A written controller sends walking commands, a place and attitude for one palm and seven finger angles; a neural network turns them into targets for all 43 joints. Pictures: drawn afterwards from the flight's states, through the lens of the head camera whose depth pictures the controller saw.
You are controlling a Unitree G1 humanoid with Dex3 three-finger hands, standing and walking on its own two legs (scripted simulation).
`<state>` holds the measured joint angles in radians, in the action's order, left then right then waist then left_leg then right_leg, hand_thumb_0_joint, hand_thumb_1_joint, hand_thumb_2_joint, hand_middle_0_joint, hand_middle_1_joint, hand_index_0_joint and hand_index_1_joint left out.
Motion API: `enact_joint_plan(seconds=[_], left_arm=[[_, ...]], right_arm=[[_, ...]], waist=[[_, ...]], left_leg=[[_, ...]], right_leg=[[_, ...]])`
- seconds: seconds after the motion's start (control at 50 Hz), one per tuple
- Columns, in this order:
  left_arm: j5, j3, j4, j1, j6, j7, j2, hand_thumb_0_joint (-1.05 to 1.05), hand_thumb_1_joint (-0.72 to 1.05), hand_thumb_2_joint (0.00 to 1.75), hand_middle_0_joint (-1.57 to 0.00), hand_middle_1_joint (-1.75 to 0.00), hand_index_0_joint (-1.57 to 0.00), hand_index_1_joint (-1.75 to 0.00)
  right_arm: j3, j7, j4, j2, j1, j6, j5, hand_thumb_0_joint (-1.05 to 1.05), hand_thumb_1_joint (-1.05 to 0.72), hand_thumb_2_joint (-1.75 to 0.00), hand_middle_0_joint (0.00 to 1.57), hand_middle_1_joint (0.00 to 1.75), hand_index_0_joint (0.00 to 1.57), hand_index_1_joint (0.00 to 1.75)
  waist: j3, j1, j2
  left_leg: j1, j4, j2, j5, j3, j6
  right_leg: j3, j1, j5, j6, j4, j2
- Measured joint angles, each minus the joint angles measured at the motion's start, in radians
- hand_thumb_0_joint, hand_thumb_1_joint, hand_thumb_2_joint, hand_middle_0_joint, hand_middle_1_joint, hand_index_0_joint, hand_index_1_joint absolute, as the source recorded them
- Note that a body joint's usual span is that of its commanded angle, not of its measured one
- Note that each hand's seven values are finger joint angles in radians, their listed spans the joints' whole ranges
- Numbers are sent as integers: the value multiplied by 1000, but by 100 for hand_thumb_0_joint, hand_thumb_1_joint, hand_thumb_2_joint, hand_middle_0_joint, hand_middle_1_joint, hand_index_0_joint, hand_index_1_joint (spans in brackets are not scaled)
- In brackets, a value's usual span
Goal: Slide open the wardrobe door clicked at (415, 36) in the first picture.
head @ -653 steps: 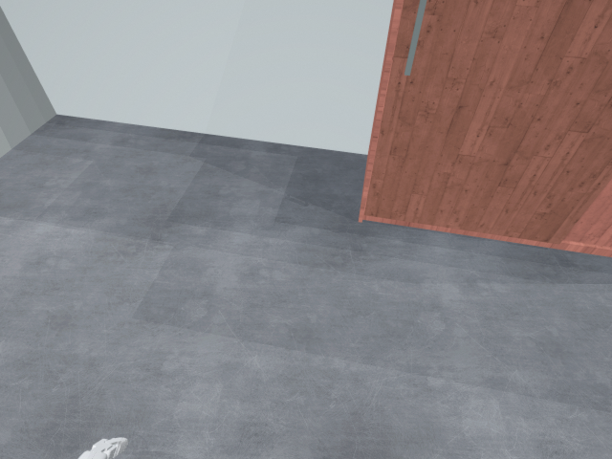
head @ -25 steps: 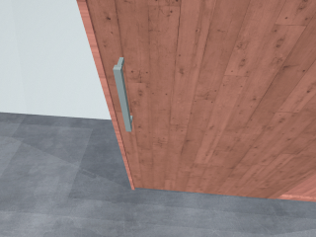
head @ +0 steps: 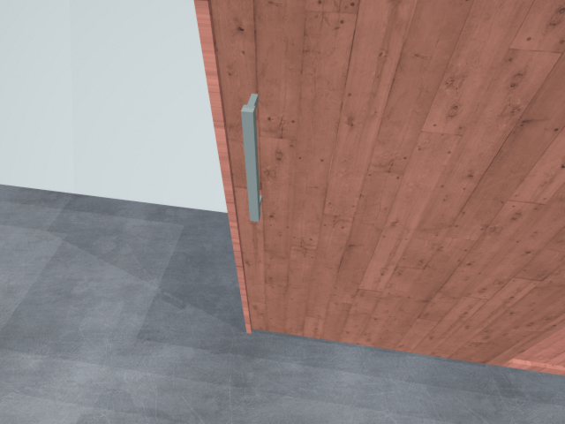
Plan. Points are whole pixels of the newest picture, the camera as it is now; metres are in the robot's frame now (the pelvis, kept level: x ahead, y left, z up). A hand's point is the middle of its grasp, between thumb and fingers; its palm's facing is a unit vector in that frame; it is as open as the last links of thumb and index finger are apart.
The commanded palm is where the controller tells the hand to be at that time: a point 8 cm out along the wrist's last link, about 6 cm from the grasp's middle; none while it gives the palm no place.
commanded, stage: come to a stop and stand still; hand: left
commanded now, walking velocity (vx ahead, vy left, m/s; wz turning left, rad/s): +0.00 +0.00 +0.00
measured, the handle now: (254, 164) +0.49 +0.09 +0.08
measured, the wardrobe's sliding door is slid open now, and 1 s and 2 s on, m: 0.00 0.00 0.00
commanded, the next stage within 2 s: look again from close up in 0.88 s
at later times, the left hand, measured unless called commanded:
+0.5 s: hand out of the picture -0.06 +0.14 -0.18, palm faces +0.02 -0.99 -0.14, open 7.4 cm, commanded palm none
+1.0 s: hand out of the picture -0.02 +0.18 -0.16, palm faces -0.01 -0.98 -0.22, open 7.4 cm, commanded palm none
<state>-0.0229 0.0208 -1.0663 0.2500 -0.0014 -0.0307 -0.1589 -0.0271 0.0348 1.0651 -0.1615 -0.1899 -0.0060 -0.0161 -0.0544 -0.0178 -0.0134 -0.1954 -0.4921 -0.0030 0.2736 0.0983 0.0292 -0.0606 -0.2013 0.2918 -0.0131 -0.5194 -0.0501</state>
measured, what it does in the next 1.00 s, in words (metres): stands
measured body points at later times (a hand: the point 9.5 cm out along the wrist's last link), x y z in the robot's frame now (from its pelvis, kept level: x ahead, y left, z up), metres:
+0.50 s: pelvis -0.03 +0.00 +0.00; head -0.02 +0.00 +0.45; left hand -0.06 +0.20 -0.16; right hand -0.07 -0.21 -0.16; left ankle +0.00 +0.10 -0.74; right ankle -0.01 -0.12 -0.74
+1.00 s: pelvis -0.02 +0.00 +0.00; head -0.02 -0.02 +0.45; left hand -0.01 +0.23 -0.15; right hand -0.03 -0.21 -0.17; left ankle +0.00 +0.10 -0.74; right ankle -0.01 -0.12 -0.74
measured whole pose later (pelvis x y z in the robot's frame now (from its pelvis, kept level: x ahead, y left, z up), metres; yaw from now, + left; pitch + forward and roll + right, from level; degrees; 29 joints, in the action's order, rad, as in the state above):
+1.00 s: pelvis -0.02 +0.00 +0.00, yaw -1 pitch -1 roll +1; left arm -0.02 -0.02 -1.09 0.31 0.02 -0.03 -0.13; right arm 0.01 0.01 1.08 -0.16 -0.32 -0.02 -0.02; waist -0.01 0.01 0.03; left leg -0.20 -0.44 -0.01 0.22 0.13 0.04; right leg -0.03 -0.24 0.24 -0.01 -0.51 -0.05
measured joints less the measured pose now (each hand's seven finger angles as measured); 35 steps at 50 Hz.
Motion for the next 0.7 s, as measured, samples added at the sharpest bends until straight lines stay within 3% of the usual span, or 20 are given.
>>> enact_joint_plan(seconds=[0.2,0.46,0.6,0.7], left_arm=[[3,-24,-44,60,3,8,17,1,91,90,-20,-29,-20,-29],[7,-27,-63,101,11,5,39,1,91,90,-20,-29,-20,-29],[5,-46,-59,99,23,-2,50,1,91,90,-20,-29,-20,-29],[4,-39,-45,84,21,-2,38,1,91,90,-20,-29,-20,-29]], right_arm=[[16,-14,40,1,-41,6,0,0,-93,-89,20,30,20,30],[32,-18,92,61,-153,10,-2,1,-91,-89,20,30,20,30],[32,-27,27,40,-166,2,-4,1,-90,-89,20,30,20,30],[36,-27,9,33,-163,-3,-5,1,-90,-89,20,30,20,30]], waist=[[23,4,-6],[24,15,-13],[29,40,46],[62,38,68]], left_leg=[[22,67,10,-62,-5,-8],[-6,70,16,-81,-9,-9],[-69,-49,20,-23,-3,11],[-48,-29,-2,-25,15,22]], right_leg=[[-7,25,-62,12,73,15],[-12,6,-90,15,92,21],[-4,-43,-55,9,8,18],[15,-45,-41,0,-13,-4]])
